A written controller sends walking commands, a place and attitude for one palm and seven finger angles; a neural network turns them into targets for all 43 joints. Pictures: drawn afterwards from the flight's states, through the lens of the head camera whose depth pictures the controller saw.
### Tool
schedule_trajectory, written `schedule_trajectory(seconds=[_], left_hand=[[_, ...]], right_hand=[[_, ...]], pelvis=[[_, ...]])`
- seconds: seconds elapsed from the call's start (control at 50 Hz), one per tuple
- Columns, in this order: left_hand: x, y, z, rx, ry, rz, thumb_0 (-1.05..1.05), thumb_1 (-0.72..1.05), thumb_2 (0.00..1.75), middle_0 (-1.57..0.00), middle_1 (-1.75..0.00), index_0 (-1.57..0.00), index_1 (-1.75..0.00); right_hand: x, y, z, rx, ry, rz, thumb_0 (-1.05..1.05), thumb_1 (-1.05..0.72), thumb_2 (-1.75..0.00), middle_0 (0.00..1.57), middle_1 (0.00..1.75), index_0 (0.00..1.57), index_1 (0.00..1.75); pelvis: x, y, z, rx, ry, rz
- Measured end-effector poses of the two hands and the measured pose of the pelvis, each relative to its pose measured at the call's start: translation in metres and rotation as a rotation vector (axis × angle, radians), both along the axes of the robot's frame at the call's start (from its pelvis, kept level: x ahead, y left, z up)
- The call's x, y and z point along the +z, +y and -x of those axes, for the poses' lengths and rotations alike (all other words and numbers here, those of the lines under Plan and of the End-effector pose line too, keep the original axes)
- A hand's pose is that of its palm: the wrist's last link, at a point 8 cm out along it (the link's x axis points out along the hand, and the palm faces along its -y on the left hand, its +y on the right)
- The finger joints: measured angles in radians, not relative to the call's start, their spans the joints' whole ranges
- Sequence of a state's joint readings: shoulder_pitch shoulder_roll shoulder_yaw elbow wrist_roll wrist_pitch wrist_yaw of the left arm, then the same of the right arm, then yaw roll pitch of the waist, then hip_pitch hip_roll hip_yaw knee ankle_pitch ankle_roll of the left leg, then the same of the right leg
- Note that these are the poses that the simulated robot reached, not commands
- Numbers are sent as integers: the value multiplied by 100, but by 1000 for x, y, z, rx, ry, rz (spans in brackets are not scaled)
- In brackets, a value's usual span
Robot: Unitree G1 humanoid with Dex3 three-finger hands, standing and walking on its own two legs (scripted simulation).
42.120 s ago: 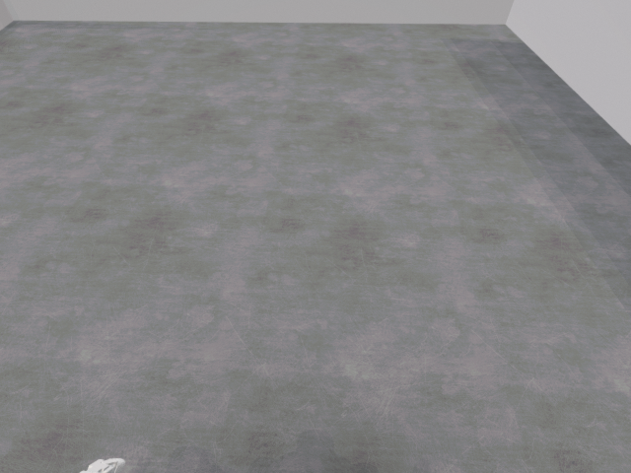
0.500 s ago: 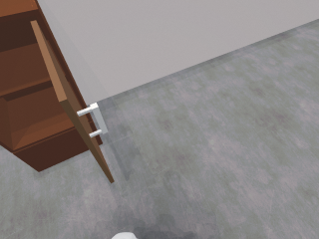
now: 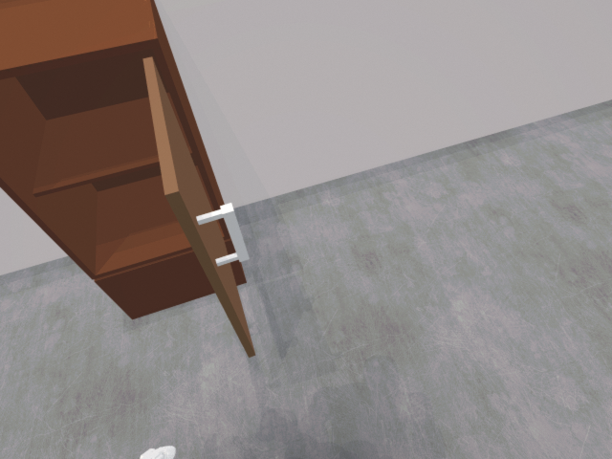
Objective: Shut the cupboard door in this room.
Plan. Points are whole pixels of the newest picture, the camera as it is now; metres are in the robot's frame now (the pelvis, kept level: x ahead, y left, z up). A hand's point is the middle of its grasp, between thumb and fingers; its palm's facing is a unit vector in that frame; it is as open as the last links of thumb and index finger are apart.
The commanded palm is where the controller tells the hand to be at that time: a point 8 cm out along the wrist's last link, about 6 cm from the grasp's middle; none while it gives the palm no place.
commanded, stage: turn or walk to find it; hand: left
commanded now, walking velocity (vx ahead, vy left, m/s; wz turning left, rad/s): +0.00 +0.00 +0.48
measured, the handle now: (224, 238) +0.46 +0.17 -0.03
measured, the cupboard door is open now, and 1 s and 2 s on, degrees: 91 91 91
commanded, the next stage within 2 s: stand and wait in 0.12 s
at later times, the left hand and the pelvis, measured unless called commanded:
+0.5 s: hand out of the picture -0.05 +0.21 -0.17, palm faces +0.17 -0.96 -0.20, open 7.3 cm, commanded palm none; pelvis +0.00 +0.02 +0.01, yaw +6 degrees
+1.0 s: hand out of the picture -0.01 +0.19 -0.17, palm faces +0.15 -0.97 -0.19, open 7.3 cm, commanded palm none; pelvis +0.00 +0.01 +0.01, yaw +7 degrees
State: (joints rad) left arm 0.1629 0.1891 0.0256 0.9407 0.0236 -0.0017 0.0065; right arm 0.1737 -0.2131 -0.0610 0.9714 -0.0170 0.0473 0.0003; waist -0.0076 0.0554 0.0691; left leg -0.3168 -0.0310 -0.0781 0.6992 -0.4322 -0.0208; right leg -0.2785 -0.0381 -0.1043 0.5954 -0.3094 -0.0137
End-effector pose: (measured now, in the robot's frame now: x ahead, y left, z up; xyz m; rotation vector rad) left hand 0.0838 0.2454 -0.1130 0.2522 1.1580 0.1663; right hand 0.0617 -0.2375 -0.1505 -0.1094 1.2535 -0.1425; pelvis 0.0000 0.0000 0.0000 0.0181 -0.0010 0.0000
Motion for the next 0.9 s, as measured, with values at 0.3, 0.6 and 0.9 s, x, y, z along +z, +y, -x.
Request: schedule_trajectory(seconds=[0.3, 0.6, 0.9], left_hand=[[-6, -10, 93, 192, 145, 45, 0, 92, 90, -20, -30, -21, -30], [-28, 4, 139, 228, 265, 116, 0, 91, 90, -20, -30, -20, -30], [-26, -12, 112, 205, 227, 127, 1, 92, 90, -20, -30, -20, -30]], right_hand=[[13, -3, -12, 131, 95, 33, 1, -91, -90, 20, 30, 19, 30], [23, 54, -38, 170, -47, 35, 0, -93, -89, 20, 30, 20, 30], [18, 27, 29, 121, 149, 52, 0, -92, -90, 20, 30, 20, 30]], pelvis=[[11, -4, 1, 99, 1, -10], [7, 24, 4, 97, -28, -5], [10, 16, 0, 122, -12, 16]])
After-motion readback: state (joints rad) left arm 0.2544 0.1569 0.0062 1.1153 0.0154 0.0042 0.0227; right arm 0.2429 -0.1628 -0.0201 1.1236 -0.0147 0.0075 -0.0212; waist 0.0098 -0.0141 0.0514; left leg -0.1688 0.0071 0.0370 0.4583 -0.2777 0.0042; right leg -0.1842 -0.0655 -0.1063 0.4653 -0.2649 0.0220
